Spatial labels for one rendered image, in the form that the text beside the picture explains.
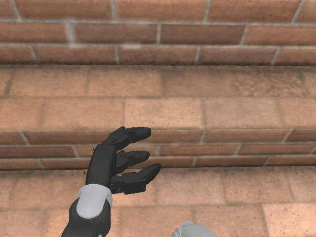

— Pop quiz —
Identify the robot left forearm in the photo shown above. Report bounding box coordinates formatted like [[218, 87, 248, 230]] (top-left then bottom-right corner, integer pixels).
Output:
[[59, 184, 113, 237]]

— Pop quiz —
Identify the robot right shin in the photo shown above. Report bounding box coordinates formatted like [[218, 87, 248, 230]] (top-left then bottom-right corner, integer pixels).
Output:
[[180, 221, 194, 229]]

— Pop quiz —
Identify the left robot hand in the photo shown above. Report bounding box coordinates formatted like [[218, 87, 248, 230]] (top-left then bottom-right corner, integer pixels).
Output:
[[84, 126, 161, 195]]

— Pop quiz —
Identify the right robot thigh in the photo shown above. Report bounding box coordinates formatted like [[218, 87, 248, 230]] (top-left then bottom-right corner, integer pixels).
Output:
[[172, 223, 217, 237]]

